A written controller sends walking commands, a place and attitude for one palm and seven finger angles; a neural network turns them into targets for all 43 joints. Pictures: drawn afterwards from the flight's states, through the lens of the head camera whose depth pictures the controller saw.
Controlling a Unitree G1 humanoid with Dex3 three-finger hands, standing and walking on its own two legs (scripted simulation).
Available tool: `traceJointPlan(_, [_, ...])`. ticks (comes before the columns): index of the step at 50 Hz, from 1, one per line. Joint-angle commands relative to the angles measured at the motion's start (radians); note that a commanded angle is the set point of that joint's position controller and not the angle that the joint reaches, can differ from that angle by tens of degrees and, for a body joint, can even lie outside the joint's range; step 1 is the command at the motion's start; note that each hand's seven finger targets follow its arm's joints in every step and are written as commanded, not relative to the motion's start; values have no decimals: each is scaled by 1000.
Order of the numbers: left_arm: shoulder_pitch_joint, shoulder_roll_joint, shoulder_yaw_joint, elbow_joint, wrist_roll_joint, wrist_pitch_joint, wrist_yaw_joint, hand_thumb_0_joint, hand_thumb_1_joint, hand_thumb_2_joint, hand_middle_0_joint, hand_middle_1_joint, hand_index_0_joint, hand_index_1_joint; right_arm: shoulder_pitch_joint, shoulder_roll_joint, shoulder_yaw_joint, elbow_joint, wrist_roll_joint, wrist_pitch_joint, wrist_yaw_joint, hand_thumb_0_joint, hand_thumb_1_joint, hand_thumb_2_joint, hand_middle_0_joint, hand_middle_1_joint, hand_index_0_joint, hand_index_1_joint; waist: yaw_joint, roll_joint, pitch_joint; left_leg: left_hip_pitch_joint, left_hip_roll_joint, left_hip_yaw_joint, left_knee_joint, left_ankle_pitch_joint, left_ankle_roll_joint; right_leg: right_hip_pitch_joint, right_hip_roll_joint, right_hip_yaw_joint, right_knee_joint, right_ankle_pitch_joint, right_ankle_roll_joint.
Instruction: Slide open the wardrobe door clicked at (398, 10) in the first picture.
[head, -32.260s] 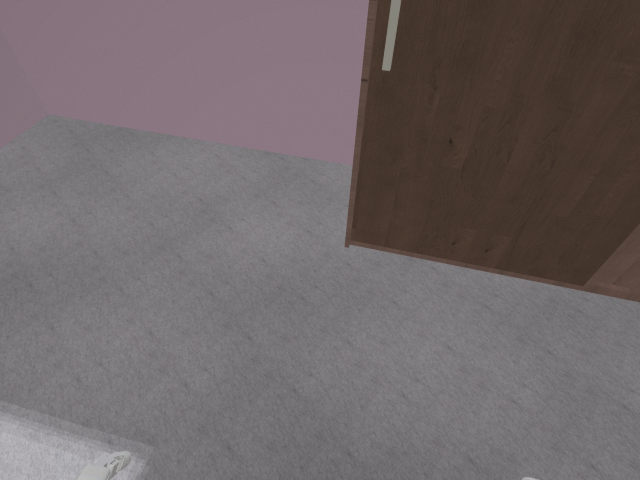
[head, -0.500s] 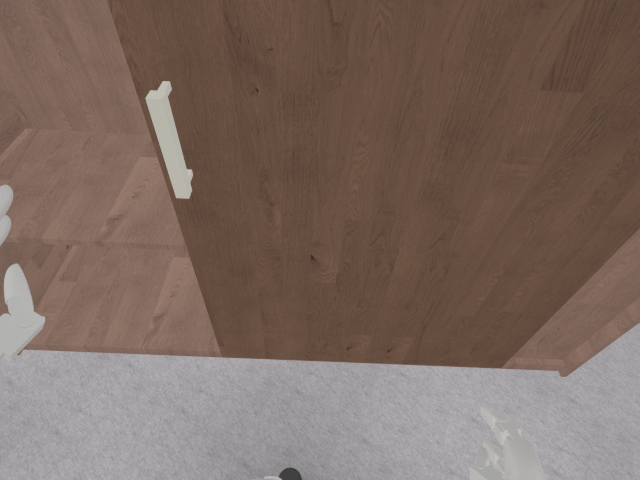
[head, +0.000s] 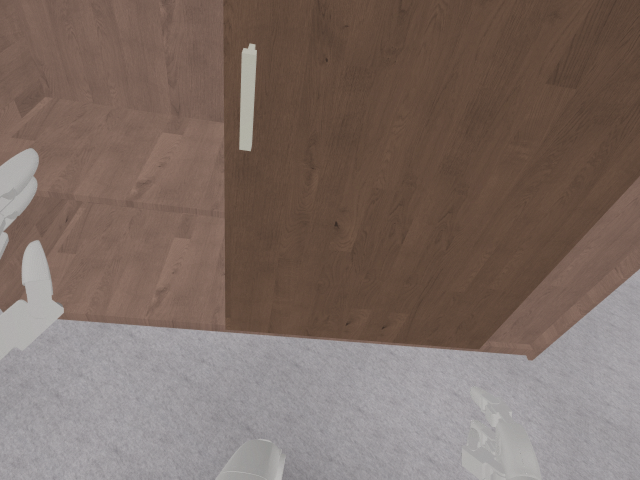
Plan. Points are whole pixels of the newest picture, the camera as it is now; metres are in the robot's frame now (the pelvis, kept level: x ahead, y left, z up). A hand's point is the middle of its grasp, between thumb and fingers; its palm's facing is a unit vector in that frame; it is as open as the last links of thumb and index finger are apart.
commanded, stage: stop stepping back and stand still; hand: left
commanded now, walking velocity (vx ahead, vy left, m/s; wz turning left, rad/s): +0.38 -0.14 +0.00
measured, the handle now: (248, 98) +0.68 +0.22 +0.14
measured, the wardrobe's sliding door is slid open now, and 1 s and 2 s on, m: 0.66 0.66 0.66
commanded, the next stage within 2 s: let the arm hang, fingers relaxed in 1.14 s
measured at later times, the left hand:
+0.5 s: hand out of the picture +0.07 +0.39 +0.22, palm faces +0.53 -0.77 -0.35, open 7.4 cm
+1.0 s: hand out of the picture +0.03 +0.44 +0.19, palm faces +0.58 -0.74 -0.34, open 7.4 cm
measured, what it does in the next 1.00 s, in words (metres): walks backwards: left foot, then right foot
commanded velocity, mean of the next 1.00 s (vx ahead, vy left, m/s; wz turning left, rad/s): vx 0.13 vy -0.13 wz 0.00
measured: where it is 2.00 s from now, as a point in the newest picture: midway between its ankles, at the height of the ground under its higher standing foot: outside the picture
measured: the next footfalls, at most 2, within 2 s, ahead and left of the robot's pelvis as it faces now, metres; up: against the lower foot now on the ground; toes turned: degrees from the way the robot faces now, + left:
left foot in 0.06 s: +0.07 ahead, +0.11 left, +0.00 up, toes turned -1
right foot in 0.38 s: -0.09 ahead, +0.05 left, +0.00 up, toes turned -2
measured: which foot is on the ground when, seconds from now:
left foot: up 0.00-0.04, down 0.06-0.30, up 0.32-0.50, down 0.52-0.70, up 0.72-0.94, down 0.96-1.00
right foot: down 0.00-0.06, up 0.08-0.36, down 0.38-1.00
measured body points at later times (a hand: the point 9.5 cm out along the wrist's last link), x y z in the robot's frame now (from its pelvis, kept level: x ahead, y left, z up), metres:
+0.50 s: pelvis -0.13 +0.11 +0.00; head -0.16 +0.15 +0.44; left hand +0.04 +0.43 +0.23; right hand +0.01 -0.14 -0.07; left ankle -0.10 +0.27 -0.70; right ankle -0.14 -0.01 -0.71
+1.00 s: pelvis -0.17 +0.15 +0.02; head -0.18 +0.16 +0.47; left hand -0.01 +0.48 +0.21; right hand -0.01 -0.10 -0.07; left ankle -0.14 +0.26 -0.71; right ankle -0.13 +0.03 -0.70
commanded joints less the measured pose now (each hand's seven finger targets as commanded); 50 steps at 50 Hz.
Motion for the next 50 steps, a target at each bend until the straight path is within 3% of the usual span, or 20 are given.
traceJointPlan(1, [-309, 166, 131, -60, -2, -22, 42, 0, 900, 900, -200, -300, -200, -300, -84, -154, -29, -90, -4, -45, -46, 0, -900, -900, 200, 300, 200, 300, -76, 197, 88, 401, 85, -50, -574, -35, 72, -443, -146, 135, -143, -384, -70])
traceJointPlan(3, [-437, 160, 106, -86, 35, -48, 63, 0, 900, 900, -200, -300, -200, -300, -27, -216, -34, -94, -10, -80, -55, 0, -900, -900, 200, 300, 200, 300, -73, 750, 115, 376, 319, -493, -1052, -329, 40, -509, 31, -35, 464, -363, -5])
traceJointPlan(4, [-504, 180, 95, -118, 48, -74, 68, 0, 900, 900, -200, -300, -200, -300, -21, -175, -27, -98, -15, -105, -48, 0, -900, -900, 200, 300, 200, 300, -75, 674, 164, 193, 388, -662, -1146, -507, 51, -462, 32, 85, 604, -258, -6])
traceJointPlan(5, [-400, 181, 131, -1, 67, -78, 60, 0, 900, 900, -200, -300, -200, -300, -36, -192, -53, -93, -5, -117, -48, 0, -900, -900, 200, 300, 200, 300, -37, 474, 112, 157, 375, -524, -1125, -445, 113, -388, 37, 78, 695, -137, 18])
traceJointPlan(7, [-378, 145, 66, -200, 41, -51, 27, 0, 900, 900, -200, -300, -200, -300, -59, -167, -43, -109, -14, -124, -4, 0, -900, -900, 200, 300, 200, 300, -46, 375, -9, 285, 272, -522, -1138, -455, -144, -388, 70, 58, 721, -118, 18])
traceJointPlan(13, [87, 105, 80, -200, 8, -10, 48, 0, 900, 900, -200, -300, -200, -300, -59, -113, -64, -123, -35, -92, 8, 0, -900, -900, 200, 300, 200, 300, 26, 423, -87, 83, 84, 23, -1172, -64, -264, 302, 162, -261, 120, -163, -22])
traceJointPlan(14, [152, 135, 105, -149, 22, -18, 63, 0, 900, 900, -200, -300, -200, -300, -42, -104, -67, -117, -33, -84, 0, 0, -900, -900, 200, 300, 200, 300, 57, 287, -114, 20, 37, 101, -912, -25, -232, 461, 143, -261, -88, -248, -80])
traceJointPlan(16, [111, 112, 92, -78, 30, -4, 64, 0, 900, 900, -200, -300, -200, -300, -10, -77, -56, -74, 24, -59, -20, 0, -900, -900, 200, 300, 200, 300, -4, -439, -185, 114, 4, -10, 142, -184, 183, 170, -222, 109, -221, 9, -221])
traceJointPlan(17, [69, 73, 115, -9, 22, -1, 52, 0, 900, 900, -200, -300, -200, -300, 1, -81, -57, -55, 23, -39, -29, 0, -900, -900, 200, 300, 200, 300, -58, -263, -205, 49, 42, -137, 233, -153, 310, 131, -281, 221, -250, -33, -252])
traceJointPlan(19, [-281, 437, 358, -287, -1, -73, 87, 0, 900, 900, -200, -300, -200, -300, -72, -98, -11, -140, -45, -36, -14, 0, -900, -900, 200, 300, 200, 300, -71, -10, -53, -79, 184, -150, 162, -146, 88, 20, -455, 495, -322, -182, -226])
traceJointPlan(21, [-227, 213, 242, 116, 15, -76, 99, 0, 900, 900, -200, -300, -200, -300, -59, -59, 9, -85, -43, -42, -26, 0, -900, -900, 200, 300, 200, 300, -53, -50, -23, 90, 142, 64, -239, -30, 85, -21, -309, 275, -306, -271, -8])
traceJointPlan(22, [-353, 147, 135, 59, 25, -52, 94, 0, 900, 900, -200, -300, -200, -300, -68, -126, -41, -65, -15, -57, -36, 0, -900, -900, 200, 300, 200, 300, -59, -174, -39, 258, 139, 61, -385, 0, 83, -108, -283, 269, -272, -276, -148])
traceJointPlan(24, [-350, 98, 43, 50, 35, -37, 76, 0, 900, 900, -200, -300, -200, -300, -58, -171, -45, -55, -15, -64, -62, 0, -900, -900, 200, 300, 200, 300, -87, 227, 2, 548, 81, 54, -700, 42, 81, -260, -105, 41, 47, -208, -81])
traceJointPlan(26, [-390, 126, 56, -92, 30, -87, 58, 0, 900, 900, -200, -300, -200, -300, -57, -164, -29, -74, -34, -89, -41, 0, -900, -900, 200, 300, 200, 300, -70, 609, 100, 384, 411, -567, -1026, -45, 186, -370, 23, -9, 436, -306, 16])
traceJointPlan(28, [-279, 144, 100, -28, 21, -102, 32, 0, 900, 900, -200, -300, -200, -300, -55, -132, -33, -66, -34, -106, -18, 0, -900, -900, 200, 300, 200, 300, -58, 296, 110, 265, 388, -521, -1053, -37, 234, -244, -31, 45, 424, -142, 42])
traceJointPlan(34, [4, 151, 155, -143, 32, -77, 48, 0, 900, 900, -200, -300, -200, -300, -70, -132, -43, -151, -18, -69, 17, 0, -900, -900, 200, 300, 200, 300, -6, 249, -82, -47, 138, 39, -596, -289, 96, 327, -11, -3, -108, -223, -18])
traceJointPlan(36, [-47, 210, 209, -154, 22, -64, 68, 0, 900, 900, -200, -300, -200, -300, -104, -109, -41, -152, -10, -62, -1, 0, -900, -900, 200, 300, 200, 300, -14, -166, -36, -93, 6, 36, 21, -149, 57, 80, -351, 683, -511, -475, -204])
traceJointPlan(45, [-192, 56, 53, 138, 34, -61, 89, 0, 900, 900, -200, -300, -200, -300, -28, -132, -18, -47, -24, -93, -70, 0, -900, -900, 200, 300, 200, 300, -60, -7, -56, 502, 47, 100, -714, 74, 100, -110, -184, 155, -335, -295, -73])
traceJointPlan(48, [-273, 53, 12, 56, 49, -78, 91, 0, 900, 900, -200, -300, -200, -300, -32, -167, -18, -82, -17, -106, -65, 0, -900, -900, 200, 300, 200, 300, -49, 338, 5, 549, 391, -446, -1028, 1, 227, -294, -27, -7, 143, -197, 41])
traceJointPlan(50, [-241, 105, 58, 69, 54, -79, 76, 0, 900, 900, -200, -300, -200, -300, -45, -149, -23, -55, -20, -114, -50, 0, -900, -900, 200, 300, 200, 300, -49, 187, -9, 412, 364, -347, -1058, -23, 225, -183, -54, 35, 230, -112, 49])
